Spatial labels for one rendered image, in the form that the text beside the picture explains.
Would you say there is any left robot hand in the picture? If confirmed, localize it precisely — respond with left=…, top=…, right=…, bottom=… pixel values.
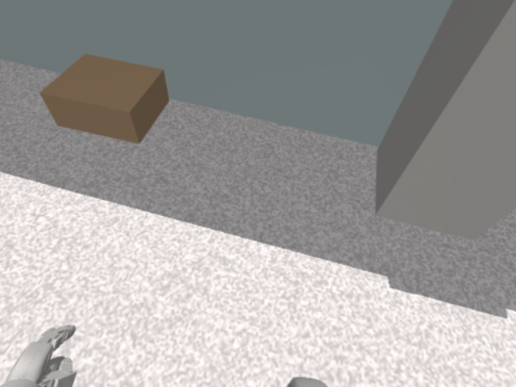
left=5, top=325, right=77, bottom=387

